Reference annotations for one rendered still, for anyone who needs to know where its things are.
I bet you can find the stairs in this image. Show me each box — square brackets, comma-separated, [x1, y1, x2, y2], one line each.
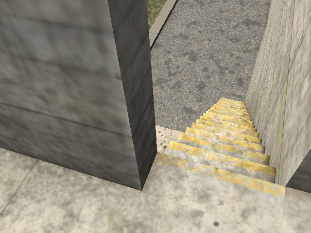
[166, 98, 276, 183]

